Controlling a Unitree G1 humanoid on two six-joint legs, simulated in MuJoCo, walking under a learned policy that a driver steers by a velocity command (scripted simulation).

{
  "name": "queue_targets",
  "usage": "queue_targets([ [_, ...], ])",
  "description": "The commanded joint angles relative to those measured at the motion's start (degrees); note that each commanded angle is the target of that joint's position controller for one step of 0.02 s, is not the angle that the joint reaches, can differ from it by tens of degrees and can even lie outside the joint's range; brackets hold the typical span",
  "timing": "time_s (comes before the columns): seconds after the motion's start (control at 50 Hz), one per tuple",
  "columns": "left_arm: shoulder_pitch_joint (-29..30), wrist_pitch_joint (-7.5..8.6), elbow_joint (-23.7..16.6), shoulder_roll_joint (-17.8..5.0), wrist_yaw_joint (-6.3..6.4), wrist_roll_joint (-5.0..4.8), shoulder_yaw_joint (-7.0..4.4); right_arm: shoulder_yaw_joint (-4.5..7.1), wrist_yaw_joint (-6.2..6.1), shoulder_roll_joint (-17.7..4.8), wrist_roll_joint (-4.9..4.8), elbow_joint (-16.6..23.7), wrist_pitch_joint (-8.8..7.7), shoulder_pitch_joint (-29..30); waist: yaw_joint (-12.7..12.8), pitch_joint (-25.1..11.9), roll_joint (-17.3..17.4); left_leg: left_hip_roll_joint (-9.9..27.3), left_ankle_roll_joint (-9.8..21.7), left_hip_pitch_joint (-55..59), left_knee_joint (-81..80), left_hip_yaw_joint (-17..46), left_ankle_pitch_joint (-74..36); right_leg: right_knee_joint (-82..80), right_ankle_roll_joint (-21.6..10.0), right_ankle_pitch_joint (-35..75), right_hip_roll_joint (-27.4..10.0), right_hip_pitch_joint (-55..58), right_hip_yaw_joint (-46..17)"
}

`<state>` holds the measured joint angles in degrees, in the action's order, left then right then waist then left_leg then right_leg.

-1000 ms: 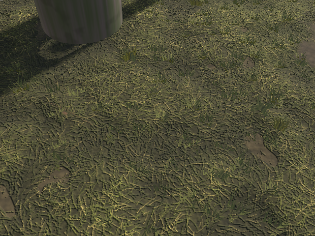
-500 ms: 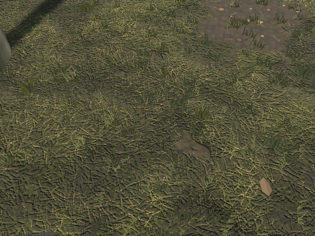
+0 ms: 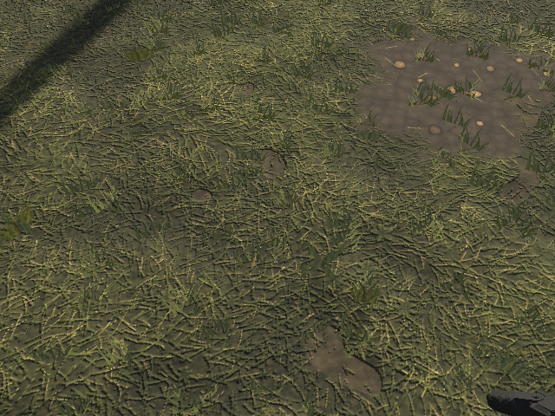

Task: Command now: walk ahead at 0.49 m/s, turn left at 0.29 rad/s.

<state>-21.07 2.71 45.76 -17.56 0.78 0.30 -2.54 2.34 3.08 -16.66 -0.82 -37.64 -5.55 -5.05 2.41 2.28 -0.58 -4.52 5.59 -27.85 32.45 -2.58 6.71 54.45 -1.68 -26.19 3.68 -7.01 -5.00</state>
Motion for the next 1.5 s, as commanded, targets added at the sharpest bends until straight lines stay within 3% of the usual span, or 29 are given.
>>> queue_targets([
  [0.02, 4.0, 3.98, -8.0, -8.6, -1.31, -1.95, -0.98, 3.04, -1.15, -8.4, -0.46, 1.1, 0.83, -13.5, -7.8, -12.2, 5.0, 20.8, 13.3, 41.1, -15.4, 38.0, 11.0, 24.7, 1.2, 1.8, -3.8, -35.7, -3.8],
  [0.06, 8.0, 4.68, -9.2, -7.5, -1.08, -0.04, -1.09, 2.50, -1.48, -7.2, 0.68, 1.8, 0.83, -9.8, -4.3, -3.9, -1.4, 16.4, 11.5, 26.6, -18.2, 29.4, -0.6, 14.9, 1.2, 6.8, -7.2, -32.7, -2.1],
  [0.16, 8.1, 3.17, -10.2, -4.1, -0.34, 1.20, -0.11, 2.83, -2.71, -8.5, 0.02, 1.4, 0.94, -9.9, -1.8, -2.2, 3.1, 12.4, 12.0, 15.4, -21.1, 21.2, -12.0, 0.4, 5.6, 11.5, -7.9, -28.2, 0.8],
  [0.28, 20.8, 3.97, -12.7, -2.5, -1.17, -0.04, 0.50, 3.48, -4.00, -10.2, -0.88, -1.2, 2.60, -15.9, -6.6, -2.2, 4.8, 8.9, 6.5, 12.0, -18.0, 19.5, -5.8, -21.5, 6.5, 31.7, -2.9, -18.7, 1.3],
  [0.38, 18.7, 4.97, -12.3, -6.2, -1.59, -0.90, -1.61, 3.52, -4.29, -9.3, -0.86, -1.3, 3.75, -15.7, -3.6, -3.2, 7.6, 11.4, 4.0, 19.6, -9.5, 27.4, -3.4, -29.1, 2.8, 23.6, -2.9, -12.7, -0.6],
  [0.4, 13.9, 5.19, -11.3, -7.6, -1.25, -0.64, -2.48, 3.05, -4.14, -7.9, -0.64, -1.0, 3.76, -15.1, -1.0, -5.8, 7.3, 9.2, 2.4, 18.2, -4.3, 26.0, -5.5, -31.2, 0.9, 23.5, -4.0, -4.9, -0.3],
  [0.42, 5.9, 5.34, -10.6, -10.3, -0.73, 0.33, -3.43, 1.83, -3.81, -4.7, 0.07, 0.1, 3.48, -14.8, 2.7, -13.1, 3.4, 6.4, 0.5, 12.7, 9.4, 22.2, -1.0, -29.6, -3.1, 20.5, -12.2, 8.7, -7.3],
  [0.44, 0.0, 4.42, -8.9, -14.7, -0.53, 0.96, -4.64, 0.42, -3.74, -0.5, -0.74, 1.4, 3.00, -22.5, 0.7, -21.2, -12.0, -1.9, -3.6, -6.3, 27.7, 13.4, 22.4, -31.4, -12.4, 11.8, -25.5, 28.2, -30.2],
  [0.46, -0.9, 3.93, -8.2, -11.2, -1.08, -0.44, -4.20, 0.98, -3.92, -5.0, -1.63, 1.2, 2.86, -23.5, 1.1, -19.8, -14.3, 2.1, -4.5, -15.3, 37.3, 12.5, 27.3, -35.1, -13.8, -0.7, -28.6, 27.8, -41.2],
  [0.5, 4.5, 3.40, -9.1, -5.7, -0.88, -0.11, -2.60, 2.40, -4.06, -9.3, -0.87, 1.9, 3.44, -14.3, 2.1, -7.1, -4.5, 6.1, -5.5, -16.8, 40.5, 10.9, 17.4, -37.2, -9.4, 4.7, -23.0, 14.5, -25.2],
  [0.56, 7.8, 3.36, -8.0, -3.5, -0.77, 0.46, -1.81, 2.49, -3.16, -6.7, -0.75, 3.5, 3.95, -11.5, -0.8, -1.4, -6.2, 9.7, -6.0, -12.5, 35.7, 9.4, 11.8, -41.6, -8.1, 16.9, -17.9, 2.9, -12.0],
  [0.64, 7.6, 3.95, -5.7, -5.9, -0.81, -0.05, -2.80, 1.53, -2.60, -3.6, -0.39, 5.3, 4.58, -8.4, -1.2, -0.1, -4.4, 11.1, -7.3, -13.7, 28.5, 8.0, 7.7, -45.3, -10.1, 24.9, -18.5, 0.9, -4.1],
  [0.84, 3.6, 2.06, -1.2, -11.1, -0.63, -1.77, -4.03, 1.10, 0.28, -3.6, -0.62, 9.7, 3.58, 4.7, 1.8, 2.0, -2.8, 8.3, -2.9, -8.5, 4.6, 1.2, -2.6, -41.9, -5.8, 37.9, -19.1, 9.6, 10.4],
  [0.88, 3.7, 1.35, -1.2, -12.9, -0.27, -2.19, -4.60, 2.27, 0.30, -5.8, -0.15, 9.8, 4.01, 1.6, -1.1, -1.2, -4.5, 4.6, -0.5, -1.4, 3.6, -2.1, 3.2, -33.6, -4.5, 56.7, -19.0, 11.4, 13.0],
  [0.92, 3.7, 0.90, -1.7, -11.8, 0.21, -2.07, -4.08, 5.41, -0.77, -11.0, -0.39, 5.7, 4.77, -14.8, -10.0, -9.9, -2.3, 0.7, 3.5, 23.0, -0.6, -2.1, 0.3, -11.3, -1.4, 59.9, -15.9, 2.1, 16.1],
  [0.94, 0.9, 1.34, -3.7, -6.1, 0.04, 0.47, -2.20, 6.75, -2.06, -16.5, -0.88, 4.7, 5.32, -20.2, -9.3, -15.0, 9.7, 13.4, 9.2, 42.0, -1.3, 18.6, 0.7, 9.0, 1.6, 23.4, -10.6, -18.2, 16.5],
  [0.96, -0.2, 3.15, -6.5, -3.8, -0.67, 0.64, -0.68, 6.35, -1.64, -18.7, -0.73, 7.0, 4.31, -18.5, -6.3, -24.9, 16.5, 24.3, 19.3, 52.1, -11.9, 50.7, 12.8, 23.9, 3.3, -8.8, -0.7, -33.5, 4.5],
  [0.98, 6.2, 4.36, -7.2, -9.6, -1.36, -1.47, -2.14, 4.97, -1.19, -13.3, -0.36, 6.9, 3.49, -18.1, -9.7, -21.5, 8.5, 22.8, 15.9, 49.8, -15.2, 46.5, 16.4, 25.7, 2.5, -4.6, -4.4, -39.3, -1.7],
  [1.0, 9.2, 5.10, -8.5, -9.4, -1.58, -2.48, -1.89, 4.35, -1.23, -11.5, -0.12, 6.2, 2.87, -16.3, -8.5, -13.3, 7.0, 20.7, 13.8, 41.9, -15.6, 38.3, 13.4, 22.3, 1.6, 0.5, -6.4, -40.5, -0.3],
  [1.02, 9.5, 5.35, -7.9, -8.3, -1.04, -1.41, -1.66, 4.00, -1.35, -10.4, -0.09, 6.3, 2.59, -12.7, -5.7, -8.9, 1.6, 18.1, 11.9, 33.3, -15.7, 32.5, 7.0, 17.2, 1.7, 4.5, -8.7, -37.6, -0.1],
  [1.04, 9.0, 5.07, -7.6, -8.7, -0.68, -0.16, -2.01, 3.52, -1.47, -9.0, 0.30, 6.7, 2.42, -9.9, -3.6, -6.7, 2.0, 16.3, 11.1, 27.1, -16.2, 28.3, -0.4, 12.8, 2.2, 6.8, -10.0, -33.7, -0.2],
  [1.12, 6.3, 2.92, -5.9, -6.1, -0.91, 0.52, -1.43, 2.75, -2.44, -7.5, 0.79, 5.4, 1.75, -8.2, -1.0, -5.4, 3.4, 14.2, 11.6, 17.5, -19.5, 19.9, -13.5, 5.6, 5.1, 12.5, -10.5, -27.9, 1.8],
  [1.24, 17.1, 2.94, -7.6, -2.9, -1.96, -0.74, 0.21, 2.52, -3.07, -8.9, 0.77, 0.8, 1.19, -12.4, -6.1, -0.9, 4.3, 12.1, 7.0, 16.6, -22.2, 10.5, -7.5, -15.4, 4.5, 35.0, -9.4, -25.9, 3.7],
  [1.34, 21.6, 3.29, -9.8, -3.5, -3.66, -1.03, 0.06, 2.69, -2.99, -9.4, 0.95, -3.1, 1.57, -14.8, -7.5, 2.5, 3.2, 16.1, 5.7, 26.2, -19.4, 8.6, -14.5, -22.9, 1.0, 31.6, -7.5, -29.4, 3.6],
  [1.38, 20.0, 3.53, -10.2, -3.9, -4.50, -0.49, -0.25, 2.89, -3.84, -10.3, 0.94, -3.8, 2.44, -14.0, -6.2, 0.4, 3.8, 16.8, 3.9, 29.6, -13.9, 7.3, -25.6, -24.4, -0.4, 26.8, -5.5, -27.2, 4.3],
  [1.44, 6.0, 3.58, -7.5, -9.7, -4.16, 0.15, -3.13, 2.67, -5.31, -10.2, 0.99, -2.5, 3.66, -11.9, 1.2, -9.5, 2.6, 11.3, -1.5, 25.8, 9.4, 2.6, -37.5, -27.7, -4.1, 35.4, -2.4, -6.8, 5.2],
  [1.46, 2.6, 3.20, -8.5, -15.4, -3.61, 0.82, -4.07, 1.44, -5.49, -7.2, 3.02, -0.3, 3.03, -16.8, -0.3, -17.2, -8.6, 5.9, -5.6, 9.0, 30.3, 0.3, -10.4, -22.5, -11.4, 58.3, -15.8, 12.5, -12.0],
  [1.48, 2.2, 2.74, -9.5, -13.3, -3.19, 0.56, -3.37, 0.16, -4.67, -4.5, 3.01, -0.4, 2.30, -20.8, -1.1, -26.8, -15.9, -3.0, -8.9, -7.0, 46.7, 4.8, 31.3, -26.1, -22.1, 64.7, -26.5, 27.3, -33.4],
  [1.5, 1.9, 1.68, -9.9, -10.1, -2.85, -0.56, -2.97, 1.26, -3.83, -9.8, 1.37, -1.0, 2.07, -18.2, 1.6, -28.0, -6.3, 1.3, -8.3, -8.1, 49.8, 11.4, 28.6, -28.1, -19.5, 54.1, -23.8, 24.8, -30.1],
])
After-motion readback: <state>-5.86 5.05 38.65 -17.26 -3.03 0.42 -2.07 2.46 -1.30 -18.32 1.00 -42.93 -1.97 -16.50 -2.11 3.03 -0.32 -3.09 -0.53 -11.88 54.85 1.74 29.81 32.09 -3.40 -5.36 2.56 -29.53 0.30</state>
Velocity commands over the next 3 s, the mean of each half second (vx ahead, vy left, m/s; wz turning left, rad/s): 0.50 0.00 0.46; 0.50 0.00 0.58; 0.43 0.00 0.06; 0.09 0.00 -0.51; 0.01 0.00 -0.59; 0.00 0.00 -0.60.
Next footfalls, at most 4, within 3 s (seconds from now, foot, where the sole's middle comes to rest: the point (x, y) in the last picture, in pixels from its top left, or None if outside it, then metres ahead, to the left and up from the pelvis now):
0.42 right None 0.43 -0.10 -0.75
0.92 left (197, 354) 0.58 0.26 -0.75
1.44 right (211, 231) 0.95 0.27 -0.75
1.90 left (133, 253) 0.87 0.48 -0.75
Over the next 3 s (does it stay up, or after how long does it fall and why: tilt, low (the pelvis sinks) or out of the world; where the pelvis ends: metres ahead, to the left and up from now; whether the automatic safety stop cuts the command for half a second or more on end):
stays up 0.83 0.33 0.02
